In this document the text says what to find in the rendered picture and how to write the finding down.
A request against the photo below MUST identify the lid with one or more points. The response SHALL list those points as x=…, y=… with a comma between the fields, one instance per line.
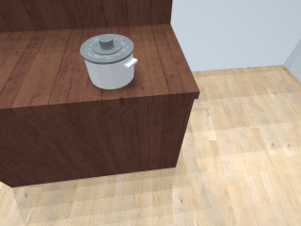
x=93, y=52

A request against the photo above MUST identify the knob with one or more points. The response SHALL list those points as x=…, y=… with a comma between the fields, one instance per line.
x=106, y=41

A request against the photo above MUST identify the pot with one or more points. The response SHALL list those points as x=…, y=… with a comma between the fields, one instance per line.
x=112, y=76

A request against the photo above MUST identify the table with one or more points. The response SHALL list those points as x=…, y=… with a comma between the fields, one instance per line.
x=55, y=124

